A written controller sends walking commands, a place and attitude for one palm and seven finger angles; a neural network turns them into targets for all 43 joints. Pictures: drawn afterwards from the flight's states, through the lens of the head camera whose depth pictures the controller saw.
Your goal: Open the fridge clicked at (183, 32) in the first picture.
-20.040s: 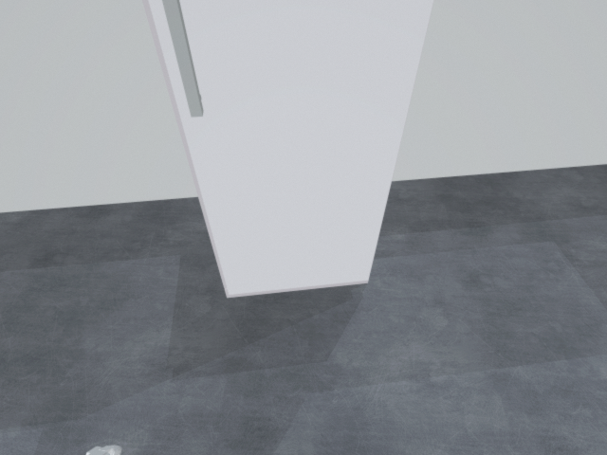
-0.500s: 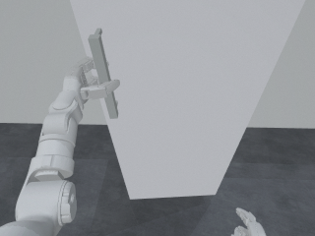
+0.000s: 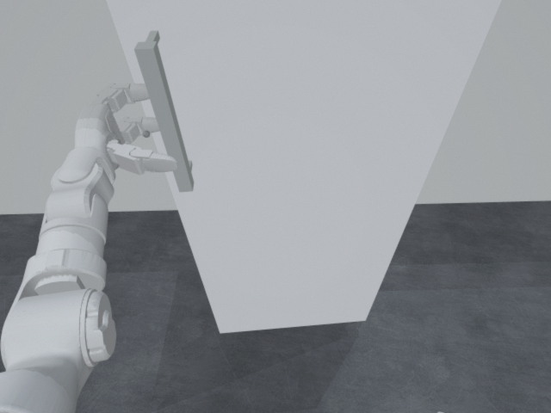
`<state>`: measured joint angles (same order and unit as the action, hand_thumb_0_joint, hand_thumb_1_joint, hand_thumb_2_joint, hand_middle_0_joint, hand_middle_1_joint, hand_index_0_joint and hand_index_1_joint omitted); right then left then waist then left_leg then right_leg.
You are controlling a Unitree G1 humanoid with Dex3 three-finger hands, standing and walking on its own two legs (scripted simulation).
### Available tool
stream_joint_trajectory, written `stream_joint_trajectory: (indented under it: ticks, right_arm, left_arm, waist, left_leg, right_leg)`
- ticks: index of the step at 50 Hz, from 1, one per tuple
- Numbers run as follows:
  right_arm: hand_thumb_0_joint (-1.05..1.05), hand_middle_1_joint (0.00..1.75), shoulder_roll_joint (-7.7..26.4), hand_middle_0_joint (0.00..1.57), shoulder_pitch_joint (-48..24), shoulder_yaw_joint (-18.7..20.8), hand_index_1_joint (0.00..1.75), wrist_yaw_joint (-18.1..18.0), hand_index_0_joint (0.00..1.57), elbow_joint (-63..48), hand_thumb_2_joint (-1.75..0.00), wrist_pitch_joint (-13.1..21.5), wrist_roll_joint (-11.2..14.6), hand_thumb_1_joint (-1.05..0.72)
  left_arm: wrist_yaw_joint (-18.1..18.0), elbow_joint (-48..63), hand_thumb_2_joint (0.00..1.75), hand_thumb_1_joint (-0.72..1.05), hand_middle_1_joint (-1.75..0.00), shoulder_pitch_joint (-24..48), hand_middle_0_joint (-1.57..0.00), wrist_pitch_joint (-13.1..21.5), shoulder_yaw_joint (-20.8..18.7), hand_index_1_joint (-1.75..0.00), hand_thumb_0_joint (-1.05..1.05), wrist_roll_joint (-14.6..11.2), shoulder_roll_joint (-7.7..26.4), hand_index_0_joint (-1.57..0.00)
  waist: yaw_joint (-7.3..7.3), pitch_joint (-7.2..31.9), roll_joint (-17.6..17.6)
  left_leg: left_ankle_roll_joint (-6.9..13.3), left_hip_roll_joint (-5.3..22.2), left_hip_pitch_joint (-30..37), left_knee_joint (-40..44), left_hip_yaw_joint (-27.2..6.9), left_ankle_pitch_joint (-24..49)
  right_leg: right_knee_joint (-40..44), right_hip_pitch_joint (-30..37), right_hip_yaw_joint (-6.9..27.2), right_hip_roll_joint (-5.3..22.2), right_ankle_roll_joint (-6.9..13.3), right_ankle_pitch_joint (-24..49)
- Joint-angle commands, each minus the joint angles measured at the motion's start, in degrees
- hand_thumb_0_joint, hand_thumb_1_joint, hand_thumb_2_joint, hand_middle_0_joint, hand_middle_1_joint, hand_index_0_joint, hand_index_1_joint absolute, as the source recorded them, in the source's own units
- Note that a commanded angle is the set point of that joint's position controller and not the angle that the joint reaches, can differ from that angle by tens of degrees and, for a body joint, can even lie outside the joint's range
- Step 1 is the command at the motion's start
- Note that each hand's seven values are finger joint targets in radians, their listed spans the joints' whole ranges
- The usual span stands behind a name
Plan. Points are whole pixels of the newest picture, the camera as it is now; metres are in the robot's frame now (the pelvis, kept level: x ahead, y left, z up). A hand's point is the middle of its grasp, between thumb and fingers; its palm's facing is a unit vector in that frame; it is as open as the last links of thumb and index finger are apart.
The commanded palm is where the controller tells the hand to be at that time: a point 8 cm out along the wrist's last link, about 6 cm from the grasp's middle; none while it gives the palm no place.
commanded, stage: move the hooked fingers beside the handle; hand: left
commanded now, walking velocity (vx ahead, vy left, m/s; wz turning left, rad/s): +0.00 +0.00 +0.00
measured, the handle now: (171, 120) +0.49 +0.16 +0.20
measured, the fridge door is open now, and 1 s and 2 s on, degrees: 3 3 3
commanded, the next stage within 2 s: feel for the door with the fingertips in 1.52 s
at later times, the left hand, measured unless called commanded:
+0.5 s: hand (123, 136) +0.44 +0.22 +0.20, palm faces +0.04 -1.00 +0.00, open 14.0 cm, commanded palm +0.42 +0.27 +0.21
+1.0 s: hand (114, 136) +0.45 +0.24 +0.20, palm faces +0.06 -1.00 +0.01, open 14.0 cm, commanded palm +0.43 +0.29 +0.21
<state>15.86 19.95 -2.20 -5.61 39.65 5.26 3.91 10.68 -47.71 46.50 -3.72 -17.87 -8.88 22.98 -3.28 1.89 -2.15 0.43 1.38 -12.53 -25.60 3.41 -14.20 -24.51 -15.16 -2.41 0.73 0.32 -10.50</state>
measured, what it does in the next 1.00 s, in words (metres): stands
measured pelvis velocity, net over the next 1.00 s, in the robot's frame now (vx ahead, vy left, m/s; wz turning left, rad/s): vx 0.03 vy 0.01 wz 0.01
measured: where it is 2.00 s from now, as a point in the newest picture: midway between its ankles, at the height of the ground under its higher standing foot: outside the picture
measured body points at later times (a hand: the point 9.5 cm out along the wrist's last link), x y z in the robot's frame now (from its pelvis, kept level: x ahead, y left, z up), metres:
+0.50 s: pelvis +0.02 +0.01 +0.00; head +0.02 +0.00 +0.45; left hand +0.44 +0.27 +0.21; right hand +0.16 -0.24 -0.10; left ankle -0.01 +0.11 -0.74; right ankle +0.03 -0.12 -0.74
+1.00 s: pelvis +0.03 +0.01 +0.00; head +0.04 +0.00 +0.45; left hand +0.44 +0.29 +0.20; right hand +0.14 -0.25 -0.11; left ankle -0.01 +0.11 -0.74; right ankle +0.03 -0.12 -0.74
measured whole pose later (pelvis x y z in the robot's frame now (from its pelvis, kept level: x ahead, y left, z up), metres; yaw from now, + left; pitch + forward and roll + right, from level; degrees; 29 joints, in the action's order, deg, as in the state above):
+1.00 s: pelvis +0.03 +0.01 +0.00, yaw +1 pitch +3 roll -1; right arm 16.0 17.8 -2.5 -5.3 36.8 2.7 3.9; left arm 16.5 -43.0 42.4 -8.1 -20.3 -10.3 26.7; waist -2.1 3.4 -2.2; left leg 0.9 1.1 -13.2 -27.5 2.6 -17.4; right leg -25.6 -15.2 -3.1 1.1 -0.4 -13.5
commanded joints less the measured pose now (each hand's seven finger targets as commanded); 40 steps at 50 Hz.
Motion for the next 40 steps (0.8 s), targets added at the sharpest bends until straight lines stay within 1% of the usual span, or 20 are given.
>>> stream_joint_trajectory:
  ticks: [1,5,6,8,9,10,13,15,16,17,21,23,24,27,28,29,31,34,36,40]
  right_arm:
    - [0.00,0.30,8.0,0.20,-4.4,2.4,0.30,-0.8,0.20,-8.3,-0.90,3.2,0.4,-0.90]
    - [0.00,0.30,8.2,0.20,-4.0,2.6,0.30,-0.8,0.20,-8.3,-0.90,3.3,0.4,-0.90]
    - [0.00,0.30,8.1,0.20,-4.1,2.4,0.30,-0.9,0.20,-8.2,-0.90,3.3,0.4,-0.90]
    - [0.00,0.30,8.1,0.20,-4.0,2.7,0.30,-0.8,0.20,-8.4,-0.90,3.4,0.4,-0.90]
    - [0.00,0.30,8.2,0.20,-4.1,2.6,0.30,-0.7,0.20,-8.5,-0.90,3.3,0.4,-0.90]
    - [0.00,0.30,7.9,0.20,-4.6,2.4,0.30,-0.6,0.20,-8.7,-0.90,3.3,0.4,-0.90]
    - [0.00,0.30,8.4,0.20,-4.3,2.6,0.30,-0.6,0.20,-8.6,-0.90,2.8,0.4,-0.90]
    - [0.00,0.30,7.9,0.20,-5.1,2.4,0.30,-0.4,0.20,-9.4,-0.90,2.8,0.4,-0.90]
    - [0.00,0.30,7.8,0.20,-5.1,2.4,0.30,-0.4,0.20,-9.2,-0.90,2.6,0.4,-0.90]
    - [0.00,0.30,8.0,0.20,-5.0,2.5,0.30,-0.4,0.20,-9.2,-0.90,2.4,0.4,-0.90]
    - [0.00,0.30,7.9,0.20,-5.7,2.3,0.30,-0.4,0.20,-9.8,-0.90,1.7,0.4,-0.90]
    - [0.00,0.30,7.9,0.20,-5.7,2.3,0.30,-0.5,0.20,-9.7,-0.90,1.4,0.4,-0.90]
    - [0.00,0.30,7.9,0.20,-5.7,2.4,0.30,-0.5,0.20,-9.9,-0.90,1.3,0.3,-0.90]
    - [0.00,0.30,7.8,0.20,-6.0,2.3,0.30,-0.5,0.20,-10.4,-0.90,1.1,0.2,-0.90]
    - [0.00,0.30,8.0,0.20,-5.6,2.4,0.30,-0.6,0.20,-10.2,-0.90,0.9,0.2,-0.90]
    - [0.00,0.30,7.8,0.20,-5.9,2.3,0.30,-0.6,0.20,-10.3,-0.90,0.9,0.2,-0.90]
    - [0.00,0.30,7.8,0.20,-5.8,2.3,0.30,-0.7,0.20,-9.9,-0.90,0.8,0.4,-0.90]
    - [0.00,0.30,8.1,0.20,-5.3,2.3,0.30,-0.9,0.20,-9.6,-0.90,0.6,0.3,-0.90]
    - [0.00,0.30,8.1,0.20,-4.9,2.2,0.30,-0.9,0.20,-9.2,-0.90,0.6,0.2,-0.90]
    - [0.00,0.30,8.1,0.20,-4.6,2.5,0.30,-0.6,0.20,-9.7,-0.90,0.7,0.0,-0.90]
  left_arm:
    - [1.1,14.0,0.30,-0.50,-1.20,30.3,-0.30,3.6,-0.7,-1.20,0.00,-1.1,14.5,-0.30]
    - [2.1,14.0,0.30,-0.50,-1.20,28.8,-0.30,3.4,-2.5,-1.20,0.00,-2.0,16.1,-0.30]
    - [2.5,14.0,0.30,-0.50,-1.20,29.8,-0.30,3.3,-0.9,-1.20,0.00,-2.1,14.6,-0.30]
    - [2.9,14.8,0.30,-0.50,-1.20,29.4,-0.30,3.3,0.1,-1.20,0.00,-2.2,13.4,-0.30]
    - [2.8,15.9,0.30,-0.50,-1.20,29.1,-0.30,3.4,-1.6,-1.20,0.00,-2.2,15.6,-0.30]
    - [3.0,16.0,0.30,-0.50,-1.20,29.4,-0.30,3.0,0.1,-1.20,0.00,-2.3,13.3,-0.30]
    - [3.1,15.1,0.30,-0.50,-1.20,27.3,-0.30,2.4,-2.1,-1.20,0.00,-2.4,16.0,-0.30]
    - [3.3,18.2,0.30,-0.50,-1.20,27.9,-0.30,2.1,-0.8,-1.20,0.00,-2.4,14.0,-0.30]
    - [3.3,17.3,0.30,-0.50,-1.20,27.0,-0.30,1.7,-0.9,-1.20,0.00,-2.5,13.8,-0.30]
    - [3.3,18.2,0.30,-0.50,-1.20,27.6,-0.30,1.6,-1.5,-1.20,0.00,-2.5,15.0,-0.30]
    - [3.4,19.0,0.30,-0.50,-1.20,25.7,-0.30,0.7,-2.4,-1.20,0.00,-2.5,15.7,-0.30]
    - [3.6,18.8,0.30,-0.50,-1.20,26.7,-0.30,0.4,-1.0,-1.20,0.00,-2.4,14.7,-0.30]
    - [3.5,18.9,0.30,-0.50,-1.20,25.7,-0.30,0.2,-2.8,-1.20,0.00,-2.4,16.4,-0.30]
    - [3.9,20.5,0.30,-0.50,-1.20,25.3,-0.30,0.2,-2.5,-1.20,0.00,-2.6,15.9,-0.30]
    - [4.1,20.2,0.30,-0.50,-1.20,25.2,-0.30,0.3,-2.5,-1.20,0.00,-2.6,16.6,-0.30]
    - [4.3,20.5,0.30,-0.50,-1.20,25.6,-0.30,0.2,-2.2,-1.20,0.00,-2.7,16.1,-0.30]
    - [4.7,19.8,0.30,-0.50,-1.20,27.0,-0.30,-0.3,-1.0,-1.20,0.00,-2.8,15.1,-0.30]
    - [4.7,18.3,0.30,-0.50,-1.20,27.5,-0.30,-0.7,-1.9,-1.20,0.00,-2.6,16.7,-0.30]
    - [4.9,16.2,0.30,-0.50,-1.20,28.3,-0.30,-0.8,-1.3,-1.20,0.00,-2.6,15.8,-0.30]
    - [4.9,18.7,0.30,-0.50,-1.20,26.9,-0.30,0.5,-2.5,-1.20,0.00,-2.8,16.7,-0.30]
  waist:
    - [0.79,14.0,0.0]
    - [0.96,16.0,1.7]
    - [0.39,15.4,1.5]
    - [0.37,16.2,0.5]
    - [0.97,17.1,-0.4]
    - [0.60,16.6,-0.6]
    - [1.18,16.7,1.3]
    - [1.36,18.0,-1.0]
    - [1.27,17.3,0.1]
    - [1.17,17.6,0.7]
    - [1.64,17.3,0.8]
    - [1.14,16.8,0.1]
    - [1.64,17.6,-0.6]
    - [1.72,19.0,-0.1]
    - [1.54,19.2,1.1]
    - [1.44,18.8,-0.5]
    - [0.81,17.8,-0.3]
    - [0.81,17.2,-0.5]
    - [0.51,16.4,-0.2]
    - [1.31,20.5,-0.1]
  left_leg:
    - [2.1,-1.1,2.2,3.4,-3.2,6.4]
    - [2.1,-1.1,3.0,2.6,-3.3,7.8]
    - [2.1,-1.1,3.1,2.6,-3.4,7.6]
    - [2.1,-1.2,4.3,1.9,-3.2,10.0]
    - [1.9,-1.2,4.5,1.8,-3.7,10.8]
    - [1.9,-1.3,4.9,1.7,-3.6,11.2]
    - [1.8,-1.1,4.1,1.4,-3.7,12.4]
    - [1.7,-1.2,5.6,0.9,-3.9,15.6]
    - [1.7,-1.2,5.6,0.8,-3.9,15.8]
    - [1.5,-1.1,5.6,0.9,-4.1,16.1]
    - [1.6,-1.1,5.3,0.6,-4.0,17.2]
    - [1.5,-1.0,5.6,0.4,-4.0,17.7]
    - [1.5,-1.0,5.8,0.3,-4.0,17.9]
    - [1.5,-1.1,6.4,0.1,-4.0,19.7]
    - [1.6,-0.9,6.6,-0.1,-4.0,20.4]
    - [1.5,-0.9,6.6,-0.1,-4.0,20.7]
    - [1.4,-0.9,6.5,-0.2,-4.2,19.9]
    - [1.4,-1.0,5.9,-0.2,-4.4,18.8]
    - [1.3,-0.9,5.5,-0.1,-4.6,18.5]
    - [1.3,-0.9,6.9,-0.6,-4.6,21.5]
  right_leg:
    - [3.0,5.9,0.8,-1.0,1.3,5.9]
    - [2.6,6.3,0.8,-1.0,1.2,7.4]
    - [2.6,5.5,0.6,-1.0,1.2,7.3]
    - [2.1,5.5,0.4,-1.0,1.4,9.2]
    - [1.8,5.8,0.3,-1.0,1.5,9.9]
    - [1.6,5.3,0.3,-1.1,1.5,10.5]
    - [1.2,6.2,-0.1,-1.0,1.6,11.5]
    - [0.5,6.5,0.0,-1.0,1.8,14.5]
    - [0.5,6.0,-0.2,-1.1,1.7,14.7]
    - [0.4,6.1,-0.3,-1.1,1.7,14.7]
    - [0.2,6.9,-0.4,-1.0,1.8,16.0]
    - [0.2,6.3,-0.6,-0.9,1.8,15.6]
    - [0.1,6.5,-0.3,-0.9,1.8,16.2]
    - [-0.3,7.4,-0.3,-0.9,1.8,18.0]
    - [-0.4,8.0,-0.5,-0.9,1.7,18.3]
    - [-0.4,7.5,-0.4,-0.9,1.7,18.6]
    - [-0.3,6.2,-0.6,-1.0,1.7,17.7]
    - [-0.1,5.7,-0.5,-0.9,1.7,16.6]
    - [-0.1,5.1,-0.7,-1.0,1.8,16.2]
    - [-0.8,7.3,-0.6,-1.0,1.9,18.7]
